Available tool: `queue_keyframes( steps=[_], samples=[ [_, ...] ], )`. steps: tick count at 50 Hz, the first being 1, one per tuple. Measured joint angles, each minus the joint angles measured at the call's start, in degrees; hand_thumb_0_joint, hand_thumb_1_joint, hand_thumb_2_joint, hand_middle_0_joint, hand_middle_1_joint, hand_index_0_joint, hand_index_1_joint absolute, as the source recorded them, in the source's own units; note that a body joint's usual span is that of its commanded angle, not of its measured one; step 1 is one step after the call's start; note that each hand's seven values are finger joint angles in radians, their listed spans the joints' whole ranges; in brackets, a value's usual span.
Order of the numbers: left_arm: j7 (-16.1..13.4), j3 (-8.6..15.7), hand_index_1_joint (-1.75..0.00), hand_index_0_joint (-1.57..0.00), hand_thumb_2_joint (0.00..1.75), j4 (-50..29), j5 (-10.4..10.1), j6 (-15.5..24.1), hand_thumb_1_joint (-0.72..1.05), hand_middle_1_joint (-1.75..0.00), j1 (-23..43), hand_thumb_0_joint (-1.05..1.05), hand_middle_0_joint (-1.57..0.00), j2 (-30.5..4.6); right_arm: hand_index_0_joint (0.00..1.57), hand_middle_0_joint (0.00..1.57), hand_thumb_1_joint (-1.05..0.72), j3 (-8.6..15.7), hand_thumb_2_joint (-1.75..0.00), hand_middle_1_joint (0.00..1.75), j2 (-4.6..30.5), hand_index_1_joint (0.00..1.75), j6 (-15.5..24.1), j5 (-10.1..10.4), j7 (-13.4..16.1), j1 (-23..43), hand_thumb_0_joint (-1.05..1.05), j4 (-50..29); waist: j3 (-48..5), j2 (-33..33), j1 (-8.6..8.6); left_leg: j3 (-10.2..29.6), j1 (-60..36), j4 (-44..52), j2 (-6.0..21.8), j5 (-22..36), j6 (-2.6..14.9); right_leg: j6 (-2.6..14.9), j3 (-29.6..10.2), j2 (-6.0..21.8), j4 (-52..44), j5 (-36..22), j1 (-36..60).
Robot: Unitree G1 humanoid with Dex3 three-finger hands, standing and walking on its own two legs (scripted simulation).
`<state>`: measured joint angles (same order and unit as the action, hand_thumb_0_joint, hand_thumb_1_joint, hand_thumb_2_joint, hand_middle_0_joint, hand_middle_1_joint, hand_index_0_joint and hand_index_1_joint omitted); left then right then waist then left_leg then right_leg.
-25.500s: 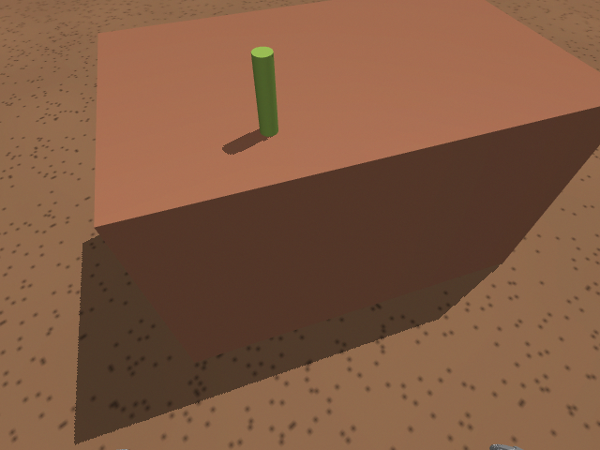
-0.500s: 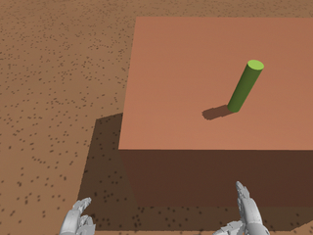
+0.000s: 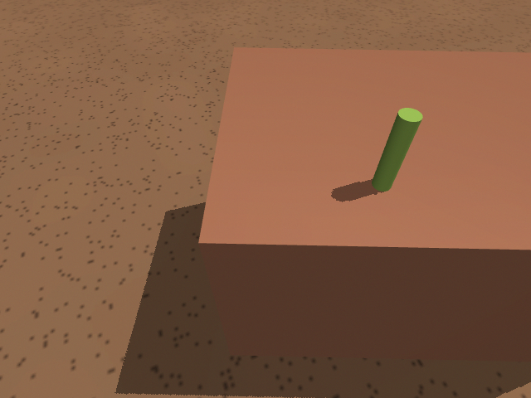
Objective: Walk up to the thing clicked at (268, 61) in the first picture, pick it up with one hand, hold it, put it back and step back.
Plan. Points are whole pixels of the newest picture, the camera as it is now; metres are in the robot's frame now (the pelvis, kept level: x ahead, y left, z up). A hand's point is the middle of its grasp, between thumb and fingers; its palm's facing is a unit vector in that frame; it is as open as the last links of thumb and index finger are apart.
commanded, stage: home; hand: right
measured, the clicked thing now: (394, 153) +0.51 -0.22 +0.06
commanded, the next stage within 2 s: stand in 1.22 s
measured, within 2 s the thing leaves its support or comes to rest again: neither
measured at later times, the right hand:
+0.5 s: hand out of the picture +0.06 -0.26 -0.15, palm faces -0.06 +0.93 -0.37, open 17.4 cm
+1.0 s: hand out of the picture +0.08 -0.25 -0.15, palm faces -0.06 +0.93 -0.35, open 17.4 cm
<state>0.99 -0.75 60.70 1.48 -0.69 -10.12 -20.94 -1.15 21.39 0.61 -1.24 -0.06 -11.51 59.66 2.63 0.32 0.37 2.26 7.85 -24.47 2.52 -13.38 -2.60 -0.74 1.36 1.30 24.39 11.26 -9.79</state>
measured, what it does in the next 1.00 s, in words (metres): stands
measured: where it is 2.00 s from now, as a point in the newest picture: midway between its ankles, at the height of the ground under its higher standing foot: outside the picture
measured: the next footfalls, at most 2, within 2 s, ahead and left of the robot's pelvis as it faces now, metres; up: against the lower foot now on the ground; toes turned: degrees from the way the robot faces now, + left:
none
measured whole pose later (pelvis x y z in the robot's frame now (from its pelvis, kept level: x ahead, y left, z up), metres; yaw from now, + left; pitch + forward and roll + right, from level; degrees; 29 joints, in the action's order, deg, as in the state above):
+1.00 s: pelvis +0.01 +0.01 +0.00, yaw +0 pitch -2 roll +0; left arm 0.5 -0.6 65.4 0.7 0.0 -6.7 -20.4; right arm -1.2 20.7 0.6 -0.5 0.1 -7.6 63.8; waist 3.7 -0.2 0.6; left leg 2.3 6.3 -20.7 2.0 -12.3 -2.2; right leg -1.4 1.5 1.8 20.2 10.0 -7.9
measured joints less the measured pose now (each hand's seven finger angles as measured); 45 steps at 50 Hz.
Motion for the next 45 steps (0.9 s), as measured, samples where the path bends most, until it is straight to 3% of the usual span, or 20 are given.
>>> queue_keyframes(
  steps=[12, 45],
  samples=[
    [0.0, 0.1, -0.30, -0.21, 0.90, 3.4, -0.3, 0.5, 0.90, -0.30, 0.2, 0.01, -0.21, 0.2, 0.06, 0.06, 0.55, -0.5, -0.05, 0.05, -0.7, 0.05, -0.2, 0.1, -0.4, 0.0, -0.01, 2.1, 0.3, -0.5, 0.33, 0.5, 0.2, 1.0, 0.7, 1.1, -0.29, 0.46, 0.5, -0.8, -2.1, -1.6, 0.5],
    [-0.3, 0.3, -0.30, -0.21, 0.90, 4.8, -0.7, 0.7, 0.90, -0.30, 2.8, 0.01, -0.21, 0.2, 0.06, 0.06, 0.52, 0.0, -0.06, 0.06, -0.8, 0.05, 0.1, 0.6, 0.0, 3.0, -0.01, 3.9, 1.2, -0.3, 0.20, -0.1, -0.9, 3.4, -0.5, 1.2, 0.40, -0.61, 0.0, 0.5, -3.8, -1.4, 1.2]
  ],
)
